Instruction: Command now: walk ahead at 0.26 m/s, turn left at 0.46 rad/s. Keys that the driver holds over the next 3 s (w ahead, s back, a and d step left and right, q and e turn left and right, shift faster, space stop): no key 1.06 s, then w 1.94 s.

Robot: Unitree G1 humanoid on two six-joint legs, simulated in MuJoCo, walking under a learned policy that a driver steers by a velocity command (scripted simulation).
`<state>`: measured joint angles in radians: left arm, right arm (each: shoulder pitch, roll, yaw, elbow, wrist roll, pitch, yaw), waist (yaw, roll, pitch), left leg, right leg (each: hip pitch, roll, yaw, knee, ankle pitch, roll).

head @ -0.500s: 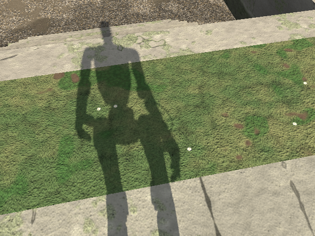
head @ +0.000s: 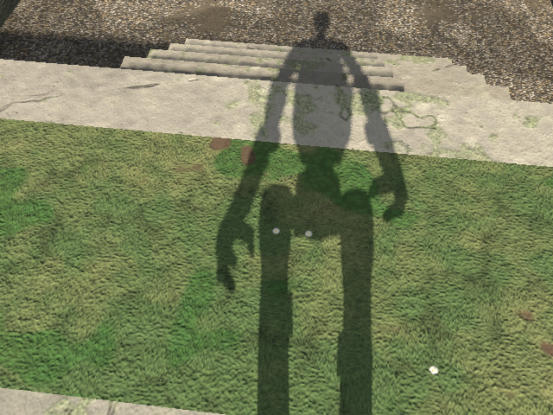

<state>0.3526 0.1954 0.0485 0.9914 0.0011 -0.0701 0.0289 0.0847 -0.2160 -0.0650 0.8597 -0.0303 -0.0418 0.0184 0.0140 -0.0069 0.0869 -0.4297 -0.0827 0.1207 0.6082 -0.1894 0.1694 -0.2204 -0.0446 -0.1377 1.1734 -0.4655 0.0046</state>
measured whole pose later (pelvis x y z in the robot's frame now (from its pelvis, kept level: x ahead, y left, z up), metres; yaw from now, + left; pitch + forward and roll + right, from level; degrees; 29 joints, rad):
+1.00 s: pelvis +0.13 -0.04 +0.03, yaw +5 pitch -2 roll +0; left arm 0.26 0.16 0.00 1.11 0.01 -0.01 0.04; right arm 0.29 -0.17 0.01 1.14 -0.01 -0.01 -0.05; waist 0.00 0.00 0.03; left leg -0.06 -0.06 -0.01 0.34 -0.25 0.05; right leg -0.15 0.04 -0.03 0.36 -0.18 -0.04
